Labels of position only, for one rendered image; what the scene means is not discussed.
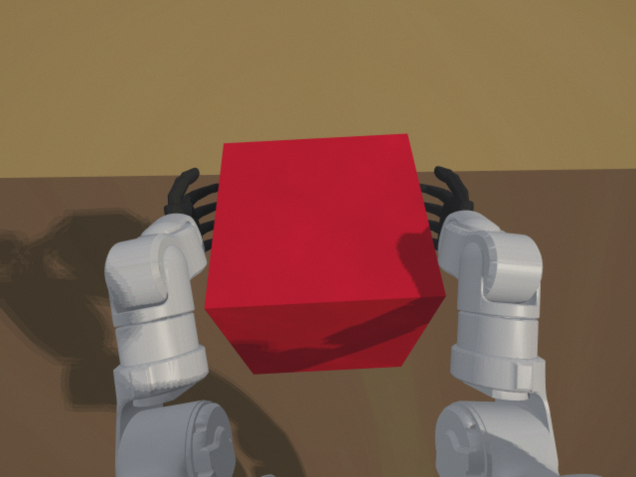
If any right robot hand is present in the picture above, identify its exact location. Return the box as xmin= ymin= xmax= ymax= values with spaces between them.
xmin=419 ymin=166 xmax=474 ymax=250

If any right robot upper arm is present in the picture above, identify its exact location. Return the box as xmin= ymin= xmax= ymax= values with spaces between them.
xmin=435 ymin=400 xmax=602 ymax=477

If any carton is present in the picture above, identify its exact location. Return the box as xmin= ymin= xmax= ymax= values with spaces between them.
xmin=205 ymin=134 xmax=446 ymax=375

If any left robot hand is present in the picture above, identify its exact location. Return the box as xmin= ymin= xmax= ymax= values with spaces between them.
xmin=164 ymin=168 xmax=219 ymax=252

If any left robot forearm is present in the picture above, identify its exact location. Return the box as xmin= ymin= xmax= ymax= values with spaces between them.
xmin=104 ymin=214 xmax=209 ymax=477

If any left robot upper arm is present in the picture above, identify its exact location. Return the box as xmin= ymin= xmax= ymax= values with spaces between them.
xmin=116 ymin=399 xmax=236 ymax=477

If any right robot forearm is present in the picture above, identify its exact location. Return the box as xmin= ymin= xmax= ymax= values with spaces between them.
xmin=437 ymin=211 xmax=558 ymax=469

